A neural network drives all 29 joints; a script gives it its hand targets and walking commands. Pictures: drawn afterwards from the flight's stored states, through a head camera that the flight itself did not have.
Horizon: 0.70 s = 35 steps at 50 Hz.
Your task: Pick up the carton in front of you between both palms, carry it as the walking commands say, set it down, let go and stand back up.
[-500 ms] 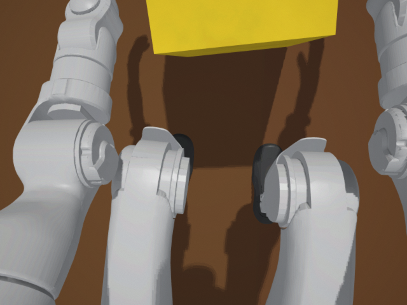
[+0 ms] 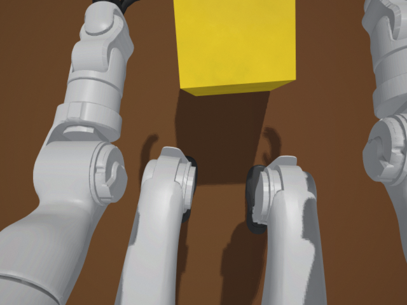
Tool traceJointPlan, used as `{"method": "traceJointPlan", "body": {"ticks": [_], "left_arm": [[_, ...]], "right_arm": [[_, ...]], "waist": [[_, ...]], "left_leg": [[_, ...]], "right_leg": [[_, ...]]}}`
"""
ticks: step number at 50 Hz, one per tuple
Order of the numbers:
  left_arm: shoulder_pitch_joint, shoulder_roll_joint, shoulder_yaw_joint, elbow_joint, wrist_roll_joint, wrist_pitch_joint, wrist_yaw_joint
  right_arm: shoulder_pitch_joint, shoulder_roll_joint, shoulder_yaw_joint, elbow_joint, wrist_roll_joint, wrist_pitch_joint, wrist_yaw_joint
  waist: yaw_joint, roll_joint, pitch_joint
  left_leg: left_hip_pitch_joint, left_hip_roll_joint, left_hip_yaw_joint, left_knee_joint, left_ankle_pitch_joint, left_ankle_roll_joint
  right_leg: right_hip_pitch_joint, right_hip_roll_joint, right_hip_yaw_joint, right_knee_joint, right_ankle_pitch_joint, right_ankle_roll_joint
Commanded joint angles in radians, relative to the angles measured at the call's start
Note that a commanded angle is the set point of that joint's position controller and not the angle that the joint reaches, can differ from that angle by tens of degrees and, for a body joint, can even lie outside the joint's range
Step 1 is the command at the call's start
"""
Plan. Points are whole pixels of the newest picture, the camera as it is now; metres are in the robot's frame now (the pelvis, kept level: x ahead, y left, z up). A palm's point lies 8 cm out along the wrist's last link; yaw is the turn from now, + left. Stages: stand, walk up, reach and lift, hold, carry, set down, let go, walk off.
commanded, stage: set down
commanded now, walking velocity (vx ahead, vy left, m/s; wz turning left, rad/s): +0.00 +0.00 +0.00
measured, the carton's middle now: (232, 44) +0.54 -0.01 -0.32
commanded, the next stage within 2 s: let go in 0.60 s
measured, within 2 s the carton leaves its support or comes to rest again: neither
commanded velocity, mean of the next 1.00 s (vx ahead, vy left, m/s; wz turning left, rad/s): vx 0.00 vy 0.00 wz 0.00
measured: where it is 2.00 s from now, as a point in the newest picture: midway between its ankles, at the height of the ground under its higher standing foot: (219, 205)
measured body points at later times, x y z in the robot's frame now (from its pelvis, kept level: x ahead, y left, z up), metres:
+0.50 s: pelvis +0.02 +0.00 +0.14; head +0.35 -0.02 +0.44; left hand +0.55 +0.19 +0.03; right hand +0.60 -0.21 +0.03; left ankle +0.11 +0.12 -0.41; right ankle +0.10 -0.11 -0.41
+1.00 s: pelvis +0.07 +0.01 +0.26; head +0.33 -0.01 +0.63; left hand +0.46 +0.21 +0.14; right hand +0.48 -0.22 +0.13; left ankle +0.11 +0.12 -0.41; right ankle +0.10 -0.11 -0.41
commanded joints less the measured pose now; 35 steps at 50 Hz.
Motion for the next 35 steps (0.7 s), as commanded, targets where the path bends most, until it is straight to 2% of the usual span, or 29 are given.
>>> {"method": "traceJointPlan", "body": {"ticks": [1, 8, 12, 29, 32, 35], "left_arm": [[-0.211, 0.112, 0.026, -0.125, 0.018, -0.014, -0.007], [-0.171, 0.133, 0.026, -0.225, 0.006, 0.017, -0.015], [-0.129, 0.128, 0.021, -0.260, 0.004, 0.034, -0.024], [-0.007, 0.062, 0.071, -0.254, 0.085, 0.009, -0.066], [0.034, 0.046, 0.079, -0.249, 0.113, 0.001, -0.079], [0.127, 0.045, 0.081, -0.261, 0.151, -0.009, -0.103]], "right_arm": [[-0.270, -0.104, -0.023, -0.122, -0.017, -0.012, 0.008], [-0.257, -0.118, -0.030, -0.228, -0.026, 0.023, 0.013], [-0.222, -0.115, -0.043, -0.265, -0.033, 0.040, 0.022], [-0.094, -0.060, -0.130, -0.215, -0.112, 0.004, 0.072], [-0.044, -0.037, -0.154, -0.208, -0.146, -0.003, 0.074], [0.056, -0.003, -0.178, -0.242, -0.187, -0.007, 0.060]], "waist": [[0.023, -0.108, -1.099], [0.024, -0.143, -1.293], [0.019, -0.146, -1.325], [0.022, -0.106, -1.162], [0.010, -0.101, -1.148], [0.000, -0.099, -1.192]], "left_leg": [[0.532, -0.019, 0.083, -0.186, 0.280, -0.014], [0.633, -0.031, 0.096, -0.303, 0.359, -0.013], [0.670, -0.035, 0.095, -0.379, 0.393, -0.015], [0.893, -0.016, 0.067, -0.748, 0.462, -0.032], [0.945, -0.014, 0.062, -0.805, 0.468, -0.032], [1.014, -0.016, 0.063, -0.854, 0.514, -0.025]], "right_leg": [[0.621, 0.016, -0.027, -0.228, 0.280, 0.009], [0.838, 0.028, -0.030, -0.341, 0.396, 0.013], [0.926, 0.031, -0.024, -0.411, 0.459, 0.014], [1.095, 0.025, -0.002, -0.774, 0.527, 0.029], [1.137, 0.024, -0.002, -0.833, 0.537, 0.032], [1.233, 0.025, 0.000, -0.886, 0.611, 0.035]]}}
